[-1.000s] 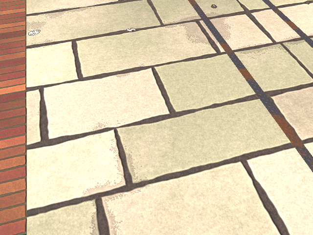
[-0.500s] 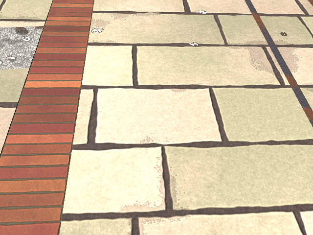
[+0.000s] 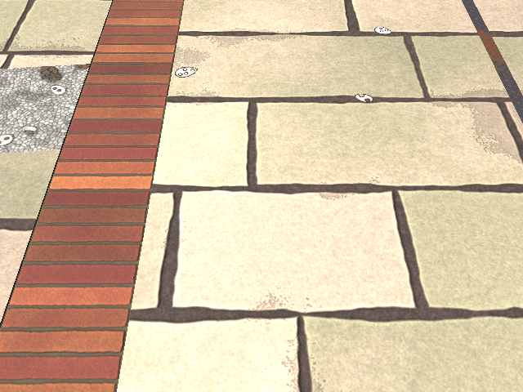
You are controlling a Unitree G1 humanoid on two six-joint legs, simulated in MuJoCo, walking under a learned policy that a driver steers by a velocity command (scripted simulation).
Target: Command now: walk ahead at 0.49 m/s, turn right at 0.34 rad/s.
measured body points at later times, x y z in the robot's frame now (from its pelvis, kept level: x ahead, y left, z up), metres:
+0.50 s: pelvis +0.28 +0.04 +0.01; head +0.30 +0.05 +0.46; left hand +0.43 +0.29 -0.11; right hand +0.34 -0.25 -0.08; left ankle +0.34 +0.13 -0.73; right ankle +0.18 -0.08 -0.64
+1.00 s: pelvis +0.50 -0.10 +0.00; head +0.52 -0.12 +0.45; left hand +0.73 +0.09 -0.08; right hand +0.44 -0.37 -0.13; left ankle +0.47 +0.08 -0.64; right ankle +0.51 -0.20 -0.73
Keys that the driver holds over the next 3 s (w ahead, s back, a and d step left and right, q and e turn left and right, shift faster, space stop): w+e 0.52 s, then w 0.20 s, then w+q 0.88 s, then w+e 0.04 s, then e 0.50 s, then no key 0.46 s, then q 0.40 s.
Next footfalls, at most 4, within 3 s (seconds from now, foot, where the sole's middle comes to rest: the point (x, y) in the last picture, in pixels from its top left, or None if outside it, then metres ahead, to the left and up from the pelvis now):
0.34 left None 0.38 0.12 -0.77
0.86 right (362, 362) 0.54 -0.22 -0.77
1.40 left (287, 249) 0.88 -0.04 -0.77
1.88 right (340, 180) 1.16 -0.22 -0.77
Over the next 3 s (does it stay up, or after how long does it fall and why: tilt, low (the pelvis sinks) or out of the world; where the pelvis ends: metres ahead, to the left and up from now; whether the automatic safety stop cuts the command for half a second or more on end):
stays up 1.05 -0.09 -0.01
